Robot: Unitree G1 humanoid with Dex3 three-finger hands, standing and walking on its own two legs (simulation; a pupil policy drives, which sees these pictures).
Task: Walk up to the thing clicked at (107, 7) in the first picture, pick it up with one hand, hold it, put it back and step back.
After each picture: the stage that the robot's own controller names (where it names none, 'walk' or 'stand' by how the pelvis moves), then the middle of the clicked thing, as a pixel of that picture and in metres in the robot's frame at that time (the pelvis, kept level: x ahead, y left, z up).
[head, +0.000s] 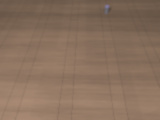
stand; (106, 9) +2.25 -0.34 -0.72
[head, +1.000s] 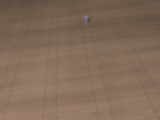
walk; (86, 20) +2.12 +0.11 -0.70
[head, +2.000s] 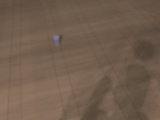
walk; (56, 40) +1.46 +0.38 -0.71
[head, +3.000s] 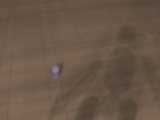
walk; (56, 72) +0.97 +0.28 -0.69
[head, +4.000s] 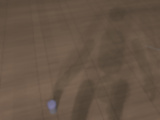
walk; (52, 107) +0.61 +0.25 -0.71
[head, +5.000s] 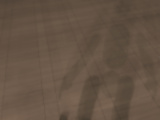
stand; out of the picture +0.41 +0.23 -0.70
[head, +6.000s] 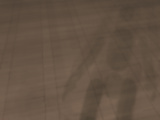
stand; out of the picture +0.38 +0.21 -0.72
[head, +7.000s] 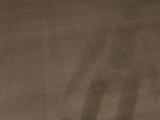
stand; out of the picture +0.40 +0.22 -0.73
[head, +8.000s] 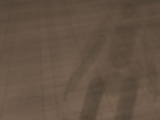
stand; out of the picture +0.38 +0.23 -0.73
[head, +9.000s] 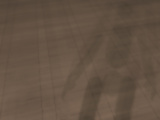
stand; out of the picture +0.37 +0.23 -0.73
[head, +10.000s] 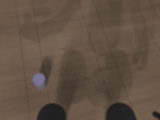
go down; (40, 81) +0.45 +0.23 -0.45
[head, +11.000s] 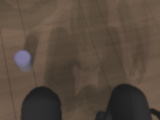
go down; (24, 61) +0.47 +0.25 -0.31
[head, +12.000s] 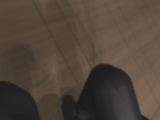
close in; out of the picture +0.45 +0.29 -0.23
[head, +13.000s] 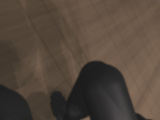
close; out of the picture +0.44 +0.31 -0.23
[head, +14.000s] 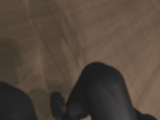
lift; out of the picture +0.42 +0.28 -0.23
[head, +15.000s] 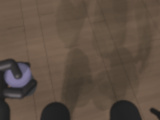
lift; (22, 81) +0.35 +0.21 -0.03
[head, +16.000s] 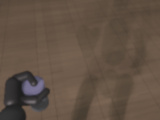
hold; (36, 94) +0.33 +0.18 +0.00
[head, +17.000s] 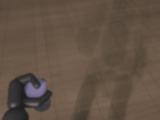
hold; (39, 95) +0.33 +0.17 +0.00
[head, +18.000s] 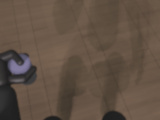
crouch; (23, 70) +0.41 +0.20 -0.07
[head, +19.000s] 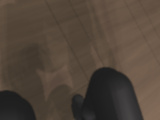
lower; out of the picture +0.48 +0.29 -0.17
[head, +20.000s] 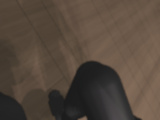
lower; out of the picture +0.44 +0.30 -0.23
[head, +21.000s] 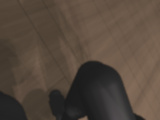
lower; out of the picture +0.44 +0.31 -0.23
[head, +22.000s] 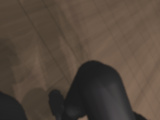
lower; out of the picture +0.45 +0.31 -0.23
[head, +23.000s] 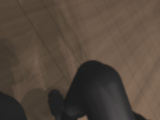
lower; out of the picture +0.45 +0.31 -0.23
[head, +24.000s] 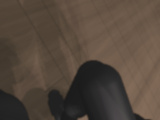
open; out of the picture +0.44 +0.29 -0.23
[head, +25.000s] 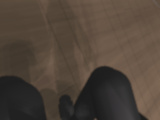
stand; out of the picture +0.45 +0.28 -0.24
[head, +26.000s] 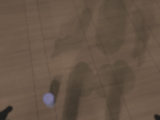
stand; (49, 100) +0.43 +0.21 -0.55
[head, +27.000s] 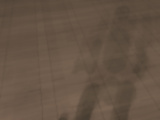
stand; out of the picture +0.40 +0.20 -0.67
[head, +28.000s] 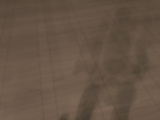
stand; out of the picture +0.41 +0.20 -0.67
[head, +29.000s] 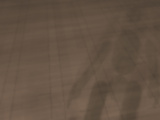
stand; out of the picture +0.41 +0.19 -0.72
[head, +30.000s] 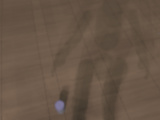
walk; (60, 107) +0.47 +0.16 -0.70
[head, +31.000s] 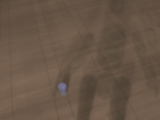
walk; (62, 89) +0.71 +0.24 -0.70
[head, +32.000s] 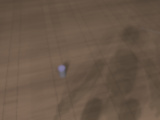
stand; (62, 71) +1.02 +0.26 -0.70
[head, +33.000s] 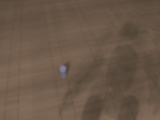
stand; (63, 71) +1.01 +0.23 -0.72
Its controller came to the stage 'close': yes
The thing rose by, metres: 0.72
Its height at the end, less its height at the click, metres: +0.00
